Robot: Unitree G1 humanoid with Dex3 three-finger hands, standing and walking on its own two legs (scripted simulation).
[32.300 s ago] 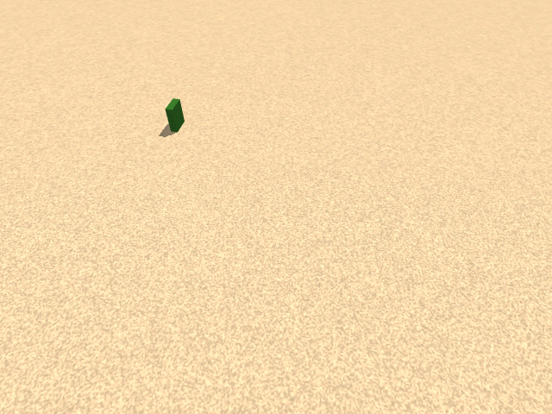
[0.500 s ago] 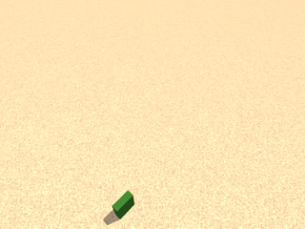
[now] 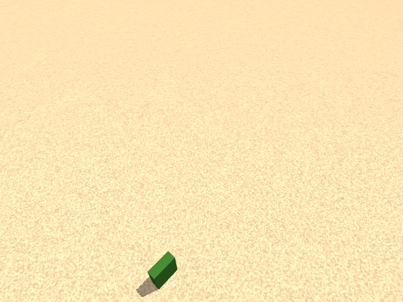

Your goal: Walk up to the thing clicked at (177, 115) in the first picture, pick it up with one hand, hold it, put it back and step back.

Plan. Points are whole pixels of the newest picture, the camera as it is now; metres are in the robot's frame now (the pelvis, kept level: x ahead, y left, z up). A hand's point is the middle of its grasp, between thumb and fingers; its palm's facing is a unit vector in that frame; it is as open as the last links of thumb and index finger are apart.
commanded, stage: stand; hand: left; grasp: from the side
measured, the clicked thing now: (163, 270) +0.41 +0.19 -0.70
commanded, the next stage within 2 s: step back in 1.12 s
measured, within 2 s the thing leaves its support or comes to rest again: neither
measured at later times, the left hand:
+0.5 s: hand out of the picture +0.08 +0.25 -0.16, palm faces -0.03 -0.94 -0.34, open 7.3 cm
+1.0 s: hand out of the picture +0.10 +0.25 -0.15, palm faces -0.03 -0.94 -0.34, open 7.3 cm
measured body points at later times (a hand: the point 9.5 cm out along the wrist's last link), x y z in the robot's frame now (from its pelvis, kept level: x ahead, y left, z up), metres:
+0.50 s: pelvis +0.01 +0.00 +0.00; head +0.02 +0.00 +0.45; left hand +0.09 +0.30 -0.13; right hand +0.07 -0.30 -0.14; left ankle +0.03 +0.13 -0.74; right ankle +0.02 -0.14 -0.74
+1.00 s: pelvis +0.02 +0.00 +0.00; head +0.02 +0.00 +0.45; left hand +0.10 +0.30 -0.13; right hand +0.09 -0.30 -0.13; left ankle +0.03 +0.13 -0.74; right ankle +0.02 -0.14 -0.74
